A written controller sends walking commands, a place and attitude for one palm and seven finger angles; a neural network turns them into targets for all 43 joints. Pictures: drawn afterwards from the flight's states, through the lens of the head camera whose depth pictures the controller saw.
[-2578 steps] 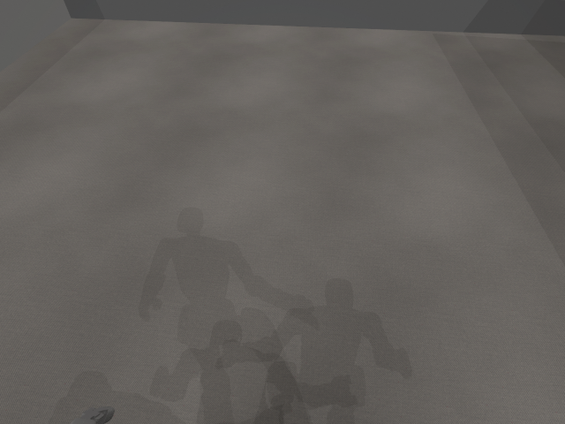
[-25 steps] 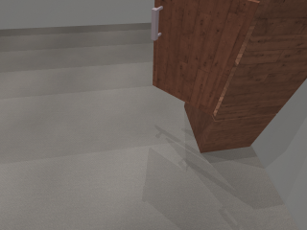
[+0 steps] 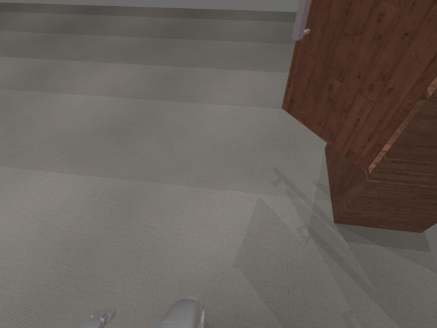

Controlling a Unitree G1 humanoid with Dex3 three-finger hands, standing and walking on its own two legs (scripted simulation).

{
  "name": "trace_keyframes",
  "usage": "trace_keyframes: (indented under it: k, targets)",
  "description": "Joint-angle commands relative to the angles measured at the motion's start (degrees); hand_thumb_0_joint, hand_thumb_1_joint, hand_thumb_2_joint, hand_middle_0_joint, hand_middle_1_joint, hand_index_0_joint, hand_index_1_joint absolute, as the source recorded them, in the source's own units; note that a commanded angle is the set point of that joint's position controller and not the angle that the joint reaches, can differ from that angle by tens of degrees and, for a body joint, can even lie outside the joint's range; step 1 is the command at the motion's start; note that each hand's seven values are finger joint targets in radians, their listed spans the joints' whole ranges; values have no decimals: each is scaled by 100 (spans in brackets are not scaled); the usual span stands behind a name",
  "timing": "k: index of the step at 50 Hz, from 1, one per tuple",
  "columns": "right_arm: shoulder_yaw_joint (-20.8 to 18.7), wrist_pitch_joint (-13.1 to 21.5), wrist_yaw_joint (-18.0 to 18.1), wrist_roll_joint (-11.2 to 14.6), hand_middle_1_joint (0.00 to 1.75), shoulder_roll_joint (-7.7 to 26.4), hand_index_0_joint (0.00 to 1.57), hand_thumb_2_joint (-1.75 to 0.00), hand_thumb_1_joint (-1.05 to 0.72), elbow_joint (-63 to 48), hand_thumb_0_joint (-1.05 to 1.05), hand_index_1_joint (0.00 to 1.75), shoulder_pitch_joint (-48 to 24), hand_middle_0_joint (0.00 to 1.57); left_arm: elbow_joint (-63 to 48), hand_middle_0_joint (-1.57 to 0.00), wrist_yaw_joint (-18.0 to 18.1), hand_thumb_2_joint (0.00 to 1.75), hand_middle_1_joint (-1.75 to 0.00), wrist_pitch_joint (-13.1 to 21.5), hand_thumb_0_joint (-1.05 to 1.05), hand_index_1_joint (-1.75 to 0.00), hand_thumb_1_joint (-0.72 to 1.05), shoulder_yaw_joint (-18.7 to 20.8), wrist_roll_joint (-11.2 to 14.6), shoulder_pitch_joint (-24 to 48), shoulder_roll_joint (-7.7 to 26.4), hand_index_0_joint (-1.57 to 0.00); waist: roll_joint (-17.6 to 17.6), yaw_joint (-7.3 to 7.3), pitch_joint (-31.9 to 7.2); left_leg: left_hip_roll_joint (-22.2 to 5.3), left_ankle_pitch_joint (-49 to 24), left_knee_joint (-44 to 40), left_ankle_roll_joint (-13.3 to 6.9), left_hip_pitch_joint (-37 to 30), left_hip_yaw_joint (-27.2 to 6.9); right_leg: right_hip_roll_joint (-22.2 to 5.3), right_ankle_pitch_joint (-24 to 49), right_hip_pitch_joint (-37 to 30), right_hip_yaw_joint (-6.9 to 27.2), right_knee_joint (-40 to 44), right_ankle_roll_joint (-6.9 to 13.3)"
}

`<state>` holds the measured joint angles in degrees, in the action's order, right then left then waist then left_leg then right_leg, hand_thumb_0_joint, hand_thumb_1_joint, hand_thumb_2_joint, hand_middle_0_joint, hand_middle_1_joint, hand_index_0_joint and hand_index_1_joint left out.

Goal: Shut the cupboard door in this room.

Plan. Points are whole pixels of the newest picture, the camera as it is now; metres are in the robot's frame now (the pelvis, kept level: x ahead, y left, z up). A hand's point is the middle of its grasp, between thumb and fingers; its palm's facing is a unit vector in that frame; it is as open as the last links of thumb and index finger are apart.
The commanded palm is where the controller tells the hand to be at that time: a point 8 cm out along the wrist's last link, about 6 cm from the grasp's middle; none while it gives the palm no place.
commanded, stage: walk to a spot facing it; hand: left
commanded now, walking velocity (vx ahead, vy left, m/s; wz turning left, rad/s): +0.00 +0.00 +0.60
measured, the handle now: (306, 13) +0.94 -0.25 +0.08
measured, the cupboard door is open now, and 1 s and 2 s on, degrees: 44 44 44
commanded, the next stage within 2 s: turn to face it in 1.26 s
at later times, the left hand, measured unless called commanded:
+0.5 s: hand out of the picture +0.05 +0.24 -0.15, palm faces +0.32 -0.91 -0.27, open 7.4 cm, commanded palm none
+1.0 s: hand out of the picture -0.01 +0.20 -0.19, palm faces +0.68 -0.72 -0.16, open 7.4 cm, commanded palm none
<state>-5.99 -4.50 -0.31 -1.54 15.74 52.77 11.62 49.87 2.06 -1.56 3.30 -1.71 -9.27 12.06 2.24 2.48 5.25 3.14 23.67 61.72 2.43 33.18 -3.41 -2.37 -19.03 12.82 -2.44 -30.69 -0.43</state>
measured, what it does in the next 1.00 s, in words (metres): walks ahead, turning left: left foot, then right foot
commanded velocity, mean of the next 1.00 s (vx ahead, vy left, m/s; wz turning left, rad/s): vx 0.26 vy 0.00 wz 0.56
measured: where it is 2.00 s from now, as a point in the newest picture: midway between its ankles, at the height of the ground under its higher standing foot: (156, 272)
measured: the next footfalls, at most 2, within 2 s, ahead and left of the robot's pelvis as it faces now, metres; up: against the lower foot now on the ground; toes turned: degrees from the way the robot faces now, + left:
left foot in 0.20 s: +0.04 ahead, +0.14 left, +0.00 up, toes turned +14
right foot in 0.52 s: +0.16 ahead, -0.09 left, +0.00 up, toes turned +17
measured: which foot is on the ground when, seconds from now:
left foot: up 0.00-0.18, down 0.20-0.52, up 0.54-0.94, down 0.96-1.00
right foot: down 0.00-0.20, up 0.22-0.50, down 0.52-0.96, up 0.98-1.00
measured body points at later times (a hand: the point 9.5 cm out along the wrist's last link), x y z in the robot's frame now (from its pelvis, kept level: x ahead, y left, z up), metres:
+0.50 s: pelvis +0.04 +0.01 +0.00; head +0.08 +0.01 +0.45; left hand +0.03 +0.29 -0.13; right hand +0.18 -0.21 -0.15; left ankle +0.00 +0.13 -0.73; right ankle +0.11 -0.11 -0.72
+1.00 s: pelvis +0.15 +0.11 -0.02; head +0.19 +0.16 +0.42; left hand -0.04 +0.24 -0.18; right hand +0.43 +0.01 -0.14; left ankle +0.17 +0.21 -0.74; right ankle +0.14 -0.10 -0.69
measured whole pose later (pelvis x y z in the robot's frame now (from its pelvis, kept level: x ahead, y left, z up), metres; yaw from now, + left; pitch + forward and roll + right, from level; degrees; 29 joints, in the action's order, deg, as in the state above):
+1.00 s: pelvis +0.15 +0.11 -0.02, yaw +39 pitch +0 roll -1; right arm -2.7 1.3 -2.3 -1.8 12.8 49.0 4.4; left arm 57.9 -0.5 0.5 3.2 -1.4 -23.8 10.2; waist -1.8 -1.5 7.7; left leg -0.8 13.0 40.2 -5.5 26.6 7.3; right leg -11.5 -30.1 10.4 -12.3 -53.9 -3.7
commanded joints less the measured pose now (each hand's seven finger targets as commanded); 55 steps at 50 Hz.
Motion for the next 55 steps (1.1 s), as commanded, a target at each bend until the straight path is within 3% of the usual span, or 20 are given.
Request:
trace_keyframes:
  k: [1,5,8,9,10,11,14,24,25,26,28,31,34,42,44,46,48,49,52,55]
  targets:
    - [80,158,-121,54,30,126,20,-90,-90,-590,0,30,-222,20,-351,-20,42,90,-30,201,0,-30,90,257,-17,-224,1100,-20,-1343,-184,-397,-394,169,-354,102,-68,499,-1544,3665,-755,227,568,768]
    - [171,187,-152,78,30,69,20,-90,-90,-723,0,30,-592,20,-227,-20,21,90,-30,154,0,-30,90,337,-30,-764,1373,-20,-1487,-443,-483,-279,91,-1710,8,-660,924,-1642,4296,-1081,0,206,621]
    - [125,248,-138,54,30,308,20,-90,-90,-614,0,30,-103,20,-254,-20,-13,90,-30,139,0,-30,90,350,21,-722,1389,-20,-1270,-150,-813,-187,-943,-3197,-114,-1824,964,-1524,4061,-797,-352,-669,272]
    - [27,304,-125,15,30,696,20,-90,-90,-540,0,30,251,20,-349,-20,-38,90,-30,120,0,-30,90,321,65,-797,1246,-20,-344,30,-1236,-803,-2706,-3558,-375,-3065,283,-1273,2959,142,-633,-1642,-50]
    - [-134,339,-67,-23,30,1373,20,-90,-90,-465,0,30,709,20,-563,-20,-81,90,-30,117,0,-30,90,201,103,-815,764,-20,1593,244,-1600,-2455,-5216,-3520,-1316,-4154,-1857,-427,-1270,1758,-759,-2980,-425]
    - [-131,296,-16,7,30,1430,20,-90,-90,-315,0,30,1081,20,-772,-20,-54,90,-30,56,0,-30,90,142,25,-345,770,-20,1045,435,-1561,-2784,-4493,-3760,-1684,-3888,-1983,-385,-2090,2059,-116,-3492,-299]
    - [16,371,119,-55,30,975,20,-90,-90,-444,0,30,581,20,-724,-20,-125,90,-30,66,0,-30,90,190,34,315,746,-20,855,282,-702,-2027,-1566,-4233,-1377,-2786,-1829,-447,-1034,2350,281,-3594,-290]
    - [-8,389,42,-20,30,858,20,-90,-90,-597,0,30,-298,20,-277,-20,-348,90,-30,209,0,-30,90,250,-25,-990,708,-20,425,-523,-435,-974,1293,-3933,-978,-608,-1319,251,99,-593,-388,-181,-285]
    - [30,400,34,23,30,612,20,-90,-90,-672,0,30,-425,20,-161,-20,-303,90,-30,270,0,-30,90,337,-64,-1517,969,-20,-361,-804,-477,-487,1480,-2968,-754,337,-931,-184,-615,-1555,196,617,-186]
    - [145,445,2,88,30,95,20,-90,-90,-815,0,30,-369,20,-125,-20,-195,90,-30,332,0,-30,90,441,-146,-1961,1478,-20,-2222,-1036,-643,249,1438,-955,-388,1401,36,-1923,-2377,-2158,2454,1870,337]
    - [62,409,-71,-32,30,285,20,-90,-90,-883,0,30,-542,20,-275,-20,-107,90,-30,334,0,-30,90,400,-36,-1393,1488,-20,-1636,-617,-90,-314,701,1093,-339,1363,-285,-2722,-3512,-613,3638,2596,891]
    - [70,334,-216,-59,30,104,20,-90,-90,-532,0,30,-214,20,-323,-20,-122,90,-30,481,0,-30,90,236,-15,-489,802,-20,-953,-105,-25,-678,-801,1181,-179,742,19,-1843,-1175,11,969,2217,467]
    - [124,346,-265,-13,30,-123,20,-90,-90,-458,0,30,-279,20,-17,-20,-115,90,-30,568,0,-30,90,208,-12,-1012,613,-20,-1092,-251,-162,-689,-971,450,-132,743,409,-1609,798,-770,-134,1933,445]
    - [258,465,-364,6,30,-241,20,-90,-90,-760,0,30,-1184,20,390,-20,-104,90,-30,587,0,-30,90,235,-41,-1652,788,-20,-1160,-530,-47,-701,-700,-1898,-382,366,987,-1980,2820,-1722,-928,1342,454]
    - [248,524,-337,-2,30,-142,20,-90,-90,-724,0,30,-876,20,358,-20,-118,90,-30,575,0,-30,90,269,-25,-1533,946,-20,-1147,-363,-251,-410,-469,-2295,-559,-484,1257,-2035,3670,-1583,-1135,814,440]
    - [144,573,-253,-53,30,206,20,-90,-90,-408,0,30,370,20,324,-20,-154,90,-30,544,0,-30,90,276,48,-1369,1084,-20,-738,292,-971,-38,-936,-3003,-724,-2706,1448,-1711,3611,-673,-1596,-918,201]
    - [-188,593,-73,-65,30,1550,20,-90,-90,-136,0,30,1783,20,-231,-20,-289,90,-30,494,0,-30,90,182,87,-985,586,-20,1431,852,-1836,-2607,-1303,-4085,-1761,-5103,-2698,-419,-1515,2594,-977,-4263,-259]
    - [-167,566,-15,-3,30,1576,20,-90,-90,-50,0,30,1751,20,-443,-20,-227,90,-30,471,0,-30,90,194,63,-498,673,-20,521,822,-1665,-2917,-691,-4401,-1880,-4563,-2892,-512,-1424,2886,-158,-4673,-109]
    - [109,696,103,-11,30,666,20,-90,-90,-322,0,30,496,20,-82,-20,-277,90,-30,404,0,-30,90,207,-27,-556,437,-20,549,137,-614,-2099,45,-4748,-1297,-2470,-1592,-863,-214,2506,228,-4212,-99]
    - [217,810,128,18,30,354,20,-90,-90,-221,0,30,401,20,221,-20,-315,90,-30,269,0,-30,90,177,-61,-1030,233,-20,288,-175,-542,-1685,-781,-4981,-1263,-2225,-781,-703,453,2184,122,-3591,-193]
